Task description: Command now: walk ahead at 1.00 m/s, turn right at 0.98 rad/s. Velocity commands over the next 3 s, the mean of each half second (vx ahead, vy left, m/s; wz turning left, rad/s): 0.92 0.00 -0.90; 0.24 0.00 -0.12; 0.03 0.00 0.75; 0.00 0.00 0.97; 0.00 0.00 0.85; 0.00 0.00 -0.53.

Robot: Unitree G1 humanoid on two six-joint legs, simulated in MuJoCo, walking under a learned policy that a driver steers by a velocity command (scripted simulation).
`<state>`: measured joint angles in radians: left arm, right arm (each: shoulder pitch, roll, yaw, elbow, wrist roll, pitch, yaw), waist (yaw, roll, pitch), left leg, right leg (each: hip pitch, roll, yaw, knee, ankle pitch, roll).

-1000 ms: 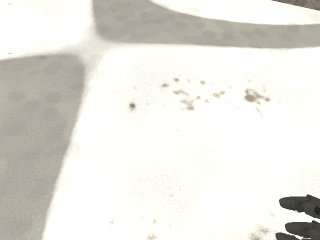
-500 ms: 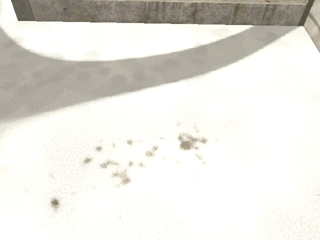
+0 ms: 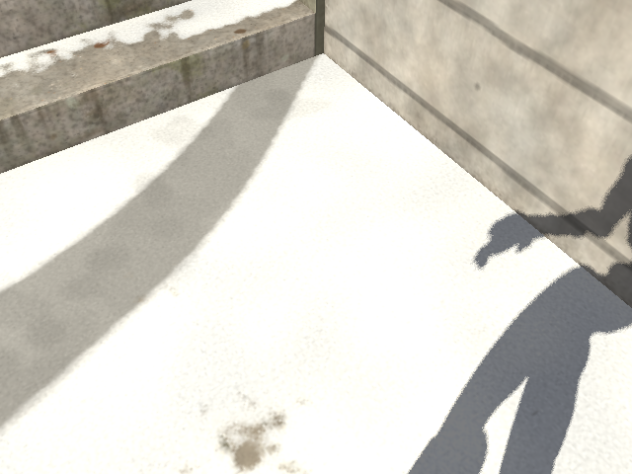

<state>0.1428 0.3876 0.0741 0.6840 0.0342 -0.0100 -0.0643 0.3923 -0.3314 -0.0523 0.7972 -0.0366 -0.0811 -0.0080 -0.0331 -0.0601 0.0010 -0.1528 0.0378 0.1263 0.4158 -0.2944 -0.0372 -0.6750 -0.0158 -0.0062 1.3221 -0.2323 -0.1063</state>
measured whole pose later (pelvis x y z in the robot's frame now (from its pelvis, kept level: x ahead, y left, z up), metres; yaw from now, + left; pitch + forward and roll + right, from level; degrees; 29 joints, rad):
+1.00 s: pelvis +0.65 -0.08 +0.00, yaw -29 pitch -1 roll -1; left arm 0.12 0.25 0.02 0.84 0.02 0.05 0.02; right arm 0.31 -0.26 -0.02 0.85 -0.03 -0.01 0.03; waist -0.06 0.01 0.07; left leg -0.35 -0.06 -0.01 0.41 -0.05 0.08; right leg -0.37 0.04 0.05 0.77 -0.41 0.00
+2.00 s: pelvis +0.66 -0.07 +0.00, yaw +26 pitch +1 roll +0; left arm 0.14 0.29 0.02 0.66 0.02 0.01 0.04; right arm 0.21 -0.35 -0.11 0.67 -0.01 0.07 0.01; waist -0.04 0.05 0.06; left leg -0.38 -0.19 -0.27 0.72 -0.40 0.01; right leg -0.31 0.05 0.06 0.51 -0.19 -0.02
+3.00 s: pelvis +0.66 -0.05 -0.01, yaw +29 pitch +0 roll +1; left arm 0.23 0.30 0.07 0.65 0.00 0.05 -0.03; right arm 0.17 -0.31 -0.05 0.72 -0.03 0.05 -0.01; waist 0.01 0.05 0.09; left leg -0.42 0.04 0.08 1.04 -0.53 -0.04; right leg -0.31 0.04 -0.04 0.63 -0.32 -0.09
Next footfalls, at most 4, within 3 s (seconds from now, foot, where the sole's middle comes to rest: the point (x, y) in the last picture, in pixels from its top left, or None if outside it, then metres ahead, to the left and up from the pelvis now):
0.26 right None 0.39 -0.06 -0.77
0.64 left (347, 335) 0.81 -0.09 -0.77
1.12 right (405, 400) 0.65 -0.21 -0.77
1.52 left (292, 386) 0.69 0.04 -0.77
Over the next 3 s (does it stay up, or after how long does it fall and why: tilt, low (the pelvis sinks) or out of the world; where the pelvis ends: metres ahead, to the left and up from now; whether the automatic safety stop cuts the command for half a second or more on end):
stays up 0.66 -0.05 -0.01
